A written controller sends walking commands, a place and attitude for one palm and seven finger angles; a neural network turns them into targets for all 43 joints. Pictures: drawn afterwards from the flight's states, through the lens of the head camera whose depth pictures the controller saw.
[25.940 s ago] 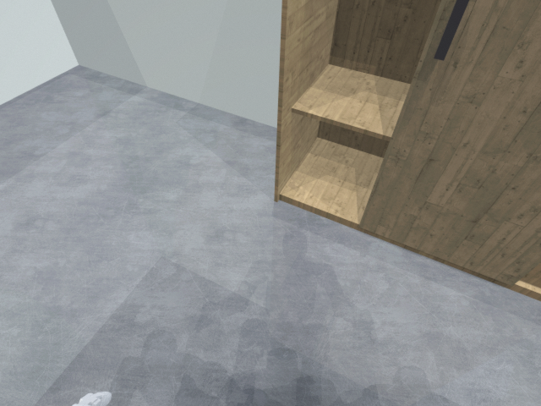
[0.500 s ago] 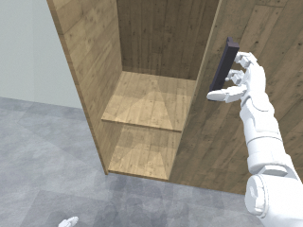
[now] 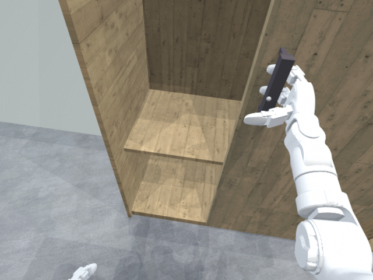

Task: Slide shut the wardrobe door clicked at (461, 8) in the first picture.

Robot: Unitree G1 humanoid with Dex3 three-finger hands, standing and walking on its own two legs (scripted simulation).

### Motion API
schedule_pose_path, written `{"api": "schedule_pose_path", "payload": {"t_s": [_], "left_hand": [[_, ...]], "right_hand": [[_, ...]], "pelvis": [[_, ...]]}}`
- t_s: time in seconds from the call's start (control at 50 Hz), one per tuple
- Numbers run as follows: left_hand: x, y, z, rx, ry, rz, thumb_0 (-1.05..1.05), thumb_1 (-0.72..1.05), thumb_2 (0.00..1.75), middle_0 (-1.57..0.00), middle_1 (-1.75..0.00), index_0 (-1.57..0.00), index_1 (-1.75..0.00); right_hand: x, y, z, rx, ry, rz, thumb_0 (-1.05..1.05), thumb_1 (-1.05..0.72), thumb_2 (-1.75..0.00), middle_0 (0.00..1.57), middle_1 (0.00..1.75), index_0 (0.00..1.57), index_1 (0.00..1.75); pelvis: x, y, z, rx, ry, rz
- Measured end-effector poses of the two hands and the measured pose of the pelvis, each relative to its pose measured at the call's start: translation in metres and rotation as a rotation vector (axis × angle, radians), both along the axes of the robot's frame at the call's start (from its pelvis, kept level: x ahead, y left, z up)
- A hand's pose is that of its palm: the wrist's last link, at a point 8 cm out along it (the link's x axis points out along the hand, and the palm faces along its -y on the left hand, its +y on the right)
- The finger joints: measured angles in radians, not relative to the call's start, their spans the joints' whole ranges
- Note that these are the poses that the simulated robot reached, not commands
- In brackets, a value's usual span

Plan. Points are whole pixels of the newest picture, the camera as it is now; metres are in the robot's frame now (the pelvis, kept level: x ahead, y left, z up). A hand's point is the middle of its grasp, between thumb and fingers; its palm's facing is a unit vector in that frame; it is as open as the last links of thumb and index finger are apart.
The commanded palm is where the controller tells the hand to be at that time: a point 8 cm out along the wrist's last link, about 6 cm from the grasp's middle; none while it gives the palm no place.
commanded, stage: slide the fingers in behind the handle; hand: right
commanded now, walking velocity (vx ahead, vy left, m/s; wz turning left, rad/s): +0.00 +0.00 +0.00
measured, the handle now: (271, 88) +0.51 -0.13 +0.19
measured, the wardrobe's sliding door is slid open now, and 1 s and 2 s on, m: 0.41 0.41 0.41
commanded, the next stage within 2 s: grip the handle and tug to test in 0.78 s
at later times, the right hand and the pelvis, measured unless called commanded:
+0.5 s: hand (265, 98) +0.45 -0.10 +0.20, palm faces +0.04 +1.00 +0.00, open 14.2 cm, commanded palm +0.42 -0.15 +0.19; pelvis +0.00 +0.00 +0.00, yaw +0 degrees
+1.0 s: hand (266, 98) +0.45 -0.10 +0.20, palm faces +0.03 +1.00 +0.00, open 13.9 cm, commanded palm +0.42 -0.16 +0.19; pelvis +0.00 +0.00 +0.00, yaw +0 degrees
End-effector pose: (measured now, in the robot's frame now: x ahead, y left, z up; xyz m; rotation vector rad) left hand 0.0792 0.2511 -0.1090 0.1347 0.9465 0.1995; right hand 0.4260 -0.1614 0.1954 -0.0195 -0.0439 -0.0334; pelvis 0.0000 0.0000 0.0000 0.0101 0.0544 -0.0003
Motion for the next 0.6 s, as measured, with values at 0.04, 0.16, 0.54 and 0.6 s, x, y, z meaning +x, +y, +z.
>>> {"api": "schedule_pose_path", "payload": {"t_s": [0.04,0.16,0.54,0.6], "left_hand": [[0.0008,0.0005,-0.0008,-0.001,0.003,-0.006,0.01,0.91,0.9,-0.2,-0.3,-0.2,-0.3],[0.0023,0.0013,-0.0016,-0.004,0.004,-0.014,0.01,0.91,0.9,-0.2,-0.3,-0.2,-0.3],[0.0034,0.0015,-0.001,-0.009,0.003,-0.007,0.01,0.91,0.9,-0.2,-0.3,-0.2,-0.3],[0.006,0.001,0.0001,-0.009,-0.005,-0.005,0.01,0.91,0.9,-0.2,-0.3,-0.2,-0.3]], "right_hand": [[-0.0003,0.0053,0.0007,0.003,-0.001,0.008,-0.01,0.51,-0.3,0.3,1.2,0.3,1.2],[0.0012,0.0076,0.0004,0.008,0.008,-0.017,-0.01,0.51,-0.3,0.3,1.2,0.29,1.2],[0.0,0.0075,-0.0004,0.017,-0.003,-0.004,-0.01,0.51,-0.3,0.29,1.2,0.27,1.2],[-0.0012,0.0067,0.0001,0.016,-0.006,-0.002,-0.01,0.51,-0.3,0.29,1.2,0.27,1.2]], "pelvis": [[-0.0002,0.0005,-0.0001,0.0,0.001,-0.003],[-0.0008,0.0029,-0.0004,-0.003,0.004,-0.005],[0.0038,0.0031,0.0002,-0.004,0.002,0.001],[0.0046,0.0023,0.0004,-0.004,0.0,0.002]]}}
